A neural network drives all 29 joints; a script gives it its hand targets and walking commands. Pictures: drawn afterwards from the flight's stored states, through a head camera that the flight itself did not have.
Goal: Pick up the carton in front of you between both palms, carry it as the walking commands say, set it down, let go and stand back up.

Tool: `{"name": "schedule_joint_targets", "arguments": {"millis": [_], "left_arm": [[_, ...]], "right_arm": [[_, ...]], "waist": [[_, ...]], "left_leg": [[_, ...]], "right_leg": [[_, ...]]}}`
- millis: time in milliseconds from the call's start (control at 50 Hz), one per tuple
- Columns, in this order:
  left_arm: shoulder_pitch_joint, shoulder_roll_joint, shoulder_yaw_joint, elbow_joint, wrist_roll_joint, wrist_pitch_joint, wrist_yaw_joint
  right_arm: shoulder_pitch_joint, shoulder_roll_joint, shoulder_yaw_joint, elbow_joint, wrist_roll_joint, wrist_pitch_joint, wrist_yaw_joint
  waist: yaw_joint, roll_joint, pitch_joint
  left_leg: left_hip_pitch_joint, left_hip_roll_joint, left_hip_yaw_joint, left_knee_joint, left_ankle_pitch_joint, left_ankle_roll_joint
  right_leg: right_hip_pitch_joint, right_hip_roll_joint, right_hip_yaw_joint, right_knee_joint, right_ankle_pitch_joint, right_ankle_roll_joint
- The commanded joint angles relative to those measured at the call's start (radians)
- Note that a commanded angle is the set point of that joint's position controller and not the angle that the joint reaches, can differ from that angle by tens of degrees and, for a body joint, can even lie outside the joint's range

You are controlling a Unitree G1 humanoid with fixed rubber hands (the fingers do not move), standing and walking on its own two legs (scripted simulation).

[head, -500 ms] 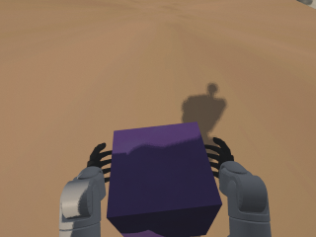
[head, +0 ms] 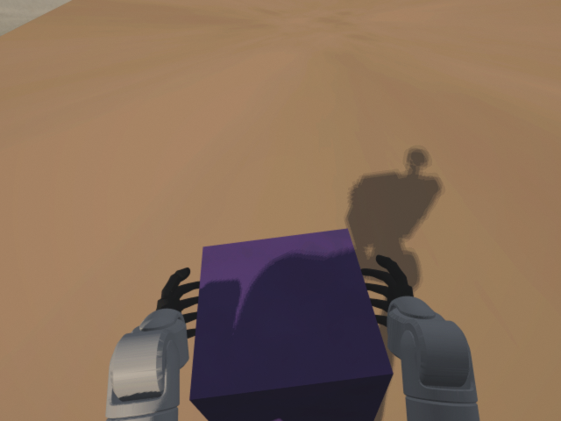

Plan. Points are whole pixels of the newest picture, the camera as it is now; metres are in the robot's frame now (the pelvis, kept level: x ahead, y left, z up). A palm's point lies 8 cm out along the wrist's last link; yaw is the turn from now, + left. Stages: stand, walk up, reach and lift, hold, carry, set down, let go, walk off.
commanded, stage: carry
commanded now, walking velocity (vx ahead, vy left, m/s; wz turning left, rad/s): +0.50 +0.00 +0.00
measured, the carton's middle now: (289, 342) +0.27 +0.00 -0.02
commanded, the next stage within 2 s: none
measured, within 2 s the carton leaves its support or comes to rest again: neither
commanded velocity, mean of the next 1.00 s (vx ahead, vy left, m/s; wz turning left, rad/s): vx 0.34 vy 0.00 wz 0.00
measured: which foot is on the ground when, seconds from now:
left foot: up 0.00-0.20, down 0.22-0.74, up 0.76-1.00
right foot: down 0.00-0.22, up 0.24-0.70, down 0.72-1.00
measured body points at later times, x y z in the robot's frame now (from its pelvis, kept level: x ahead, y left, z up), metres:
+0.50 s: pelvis +0.32 +0.05 +0.00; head +0.32 +0.07 +0.45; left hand +0.61 +0.18 +0.07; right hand +0.59 -0.12 +0.08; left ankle +0.29 +0.13 -0.75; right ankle +0.37 -0.11 -0.69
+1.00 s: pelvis +0.62 -0.02 +0.00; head +0.65 -0.04 +0.45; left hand +0.89 +0.13 +0.05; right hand +0.90 -0.17 +0.05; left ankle +0.67 +0.12 -0.72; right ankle +0.63 -0.09 -0.75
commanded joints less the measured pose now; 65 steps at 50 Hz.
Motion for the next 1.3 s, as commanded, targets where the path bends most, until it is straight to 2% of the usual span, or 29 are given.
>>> {"name": "schedule_joint_targets", "arguments": {"millis": [0,140,200,220,240,260,300,320,360,420,500,600,640,680,700,720,740,760,780,800,840,920,980,1040,1080,1100,1120,1140,1280], "left_arm": [[-0.531,-0.936,-0.709,-0.15,-0.459,-0.023,-0.308],[-0.5,-0.84,-0.683,-0.146,-0.419,0.03,-0.278],[-0.523,-0.82,-0.683,-0.13,-0.412,0.049,-0.271],[-0.539,-0.814,-0.682,-0.135,-0.415,0.057,-0.272],[-0.592,-0.836,-0.7,-0.159,-0.431,0.067,-0.272],[-0.601,-0.862,-0.705,-0.145,-0.442,0.064,-0.276],[-0.613,-0.923,-0.708,-0.134,-0.448,0.042,-0.284],[-0.613,-0.946,-0.711,-0.137,-0.449,0.03,-0.284],[-0.613,-0.97,-0.726,-0.157,-0.439,0.011,-0.276],[-0.572,-0.98,-0.731,-0.169,-0.425,-0.005,-0.26],[-0.531,-0.936,-0.724,-0.185,-0.411,0.007,-0.246],[-0.506,-0.895,-0.713,-0.153,-0.412,0.033,-0.261],[-0.523,-0.892,-0.709,-0.144,-0.421,0.039,-0.272],[-0.508,-0.894,-0.697,-0.117,-0.424,0.039,-0.28],[-0.501,-0.894,-0.688,-0.103,-0.421,0.036,-0.285],[-0.5,-0.889,-0.679,-0.085,-0.415,0.033,-0.29],[-0.492,-0.909,-0.675,-0.055,-0.418,0.02,-0.294],[-0.494,-0.932,-0.677,-0.074,-0.435,0.011,-0.298],[-0.51,-0.964,-0.684,-0.088,-0.437,-0.001,-0.3],[-0.519,-0.994,-0.69,-0.098,-0.44,-0.013,-0.302],[-0.54,-1.028,-0.7,-0.127,-0.45,-0.036,-0.304],[-0.481,-1.019,-0.707,-0.152,-0.451,-0.051,-0.313],[-0.449,-0.985,-0.706,-0.171,-0.443,-0.052,-0.314],[-0.476,-0.936,-0.706,-0.208,-0.438,-0.037,-0.303],[-0.473,-0.897,-0.696,-0.19,-0.421,-0.016,-0.294],[-0.461,-0.876,-0.689,-0.172,-0.411,-0.004,-0.289],[-0.47,-0.86,-0.697,-0.168,-0.407,0.014,-0.283],[-0.486,-0.85,-0.697,-0.164,-0.412,0.029,-0.282],[-0.583,-0.923,-0.708,-0.102,-0.441,0.037,-0.299]], "right_arm": [[-0.434,1.005,0.707,-0.071,0.426,-0.007,0.252],[-0.43,0.888,0.676,-0.082,0.437,0.058,0.26],[-0.419,0.871,0.65,-0.038,0.432,0.075,0.268],[-0.413,0.862,0.637,-0.024,0.426,0.076,0.27],[-0.421,0.877,0.628,0.007,0.414,0.068,0.27],[-0.417,0.903,0.627,0.002,0.43,0.066,0.273],[-0.46,0.977,0.644,-0.028,0.443,0.052,0.278],[-0.487,1.007,0.656,-0.045,0.453,0.043,0.28],[-0.506,1.033,0.672,-0.071,0.467,0.026,0.286],[-0.486,1.011,0.679,-0.101,0.48,0.021,0.292],[-0.444,0.952,0.672,-0.114,0.473,0.032,0.291],[-0.391,0.914,0.654,-0.066,0.433,0.05,0.285],[-0.395,0.916,0.654,-0.053,0.424,0.053,0.284],[-0.411,0.919,0.656,-0.047,0.421,0.055,0.284],[-0.416,0.918,0.658,-0.044,0.42,0.055,0.283],[-0.432,0.92,0.667,-0.047,0.426,0.058,0.283],[-0.448,0.931,0.683,-0.058,0.433,0.06,0.283],[-0.456,0.956,0.694,-0.047,0.439,0.047,0.283],[-0.468,0.986,0.699,-0.053,0.443,0.032,0.283],[-0.476,1.018,0.706,-0.062,0.447,0.018,0.283],[-0.481,1.058,0.723,-0.081,0.453,-0.005,0.278],[-0.38,1.075,0.733,-0.078,0.429,-0.033,0.259],[-0.374,1.044,0.738,-0.116,0.431,-0.032,0.253],[-0.409,0.992,0.731,-0.157,0.445,-0.01,0.258],[-0.406,0.943,0.711,-0.148,0.444,0.017,0.267],[-0.41,0.914,0.697,-0.135,0.444,0.032,0.272],[-0.405,0.901,0.682,-0.09,0.436,0.039,0.277],[-0.376,0.903,0.664,-0.045,0.428,0.044,0.28],[-0.431,0.984,0.643,0.032,0.422,0.04,0.279]], "waist": [[-0.008,-0.122,-0.17],[-0.001,-0.152,-0.089],[-0.031,-0.087,-0.18],[-0.05,0.055,-0.245],[-0.054,0.331,-0.32],[-0.049,0.293,-0.292],[-0.045,0.081,-0.294],[-0.04,0.022,-0.277],[-0.035,0.073,-0.275],[-0.036,0.115,-0.237],[-0.037,0.117,-0.176],[-0.038,0.142,-0.085],[-0.039,0.154,-0.071],[-0.017,0.132,-0.126],[-0.003,0.074,-0.18],[0.006,-0.098,-0.288],[0.0,-0.372,-0.348],[-0.003,-0.281,-0.326],[-0.004,-0.205,-0.333],[-0.009,-0.112,-0.322],[-0.014,-0.105,-0.311],[-0.019,-0.151,-0.309],[-0.011,-0.182,-0.309],[-0.018,-0.143,-0.273],[-0.017,-0.092,-0.245],[-0.009,-0.024,-0.251],[-0.006,0.063,-0.276],[-0.009,0.114,-0.269],[-0.018,0.03,-0.273]], "left_leg": [[-0.039,0.0,0.026,-0.157,0.088,-0.007],[0.075,-0.038,0.115,-0.353,0.128,0.027],[0.489,-0.089,0.172,-0.401,0.017,0.051],[0.684,0.096,-0.119,-0.474,-0.101,0.101],[0.91,0.293,-0.526,-0.572,-0.107,0.239],[0.904,0.314,-0.562,-0.603,0.034,0.254],[0.803,0.267,-0.37,-0.555,0.17,0.21],[0.722,0.249,-0.297,-0.581,0.164,0.174],[0.66,0.213,-0.191,-0.637,0.072,0.138],[0.663,0.186,-0.111,-0.689,0.041,0.15],[0.71,0.144,-0.018,-0.684,0.197,0.15],[0.738,0.128,0.064,-0.655,0.363,0.12],[0.747,0.133,0.088,-0.609,0.455,0.101],[0.688,0.095,0.164,-0.399,0.565,0.063],[0.571,0.051,0.173,-0.203,0.504,0.033],[0.328,-0.008,0.149,0.078,0.249,-0.012],[0.096,-0.145,0.081,0.329,-0.266,-0.049],[0.015,-0.117,-0.037,0.451,-0.347,-0.023],[-0.001,-0.077,-0.067,0.477,-0.333,0.003],[0.02,-0.033,-0.088,0.397,-0.284,0.018],[0.103,-0.007,-0.061,0.197,-0.2,0.018],[0.209,-0.05,0.011,-0.125,-0.151,-0.004],[0.252,-0.07,0.047,-0.253,-0.007,-0.011],[0.356,-0.06,0.072,-0.418,0.199,-0.009],[0.479,0.007,0.048,-0.493,0.346,-0.01],[0.561,0.09,-0.014,-0.424,0.619,0.008],[0.607,0.136,-0.054,-0.365,0.741,0.068],[0.573,0.142,-0.082,-0.376,0.678,0.089],[0.534,0.077,-0.01,-0.304,0.726,0.071]], "right_leg": [[0.205,-0.246,0.186,-0.17,0.005,-0.07],[0.268,-0.223,0.096,-0.069,0.244,-0.036],[0.106,-0.164,-0.002,0.269,0.365,0.023],[-0.098,-0.109,-0.015,0.531,0.185,0.07],[-0.406,0.024,0.024,0.803,-0.146,0.104],[-0.533,0.015,0.152,0.949,-0.316,0.086],[-0.539,-0.08,0.217,0.969,-0.237,0.045],[-0.496,-0.106,0.227,0.9,-0.182,0.043],[-0.443,-0.102,0.193,0.807,-0.098,0.051],[-0.479,-0.098,0.148,0.666,-0.019,0.073],[-0.499,-0.083,0.092,0.437,0.08,0.085],[-0.424,-0.049,0.037,0.244,0.172,0.048],[-0.339,-0.037,0.016,0.2,0.171,0.029],[-0.098,0.034,-0.06,0.14,0.113,0.027],[0.102,0.024,-0.038,0.131,0.085,0.033],[0.357,-0.225,0.291,0.127,0.158,-0.04],[0.501,-0.384,0.641,0.0,0.33,-0.164],[0.482,-0.396,0.574,0.007,0.539,-0.177],[0.443,-0.366,0.46,0.048,0.695,-0.161],[0.372,-0.341,0.367,0.054,0.726,-0.12],[0.274,-0.288,0.244,0.014,0.631,-0.052],[0.215,-0.246,0.105,0.014,0.69,-0.067],[0.217,-0.237,0.067,0.04,0.713,-0.058],[0.162,-0.198,0.043,0.101,0.514,-0.019],[0.079,-0.17,0.054,0.156,0.327,0.029],[0.003,-0.133,0.047,0.203,0.176,0.055],[-0.024,-0.115,0.091,0.192,0.058,0.079],[-0.008,-0.112,0.105,0.178,-0.006,0.086],[0.042,-0.126,0.103,0.206,0.292,0.096]]}}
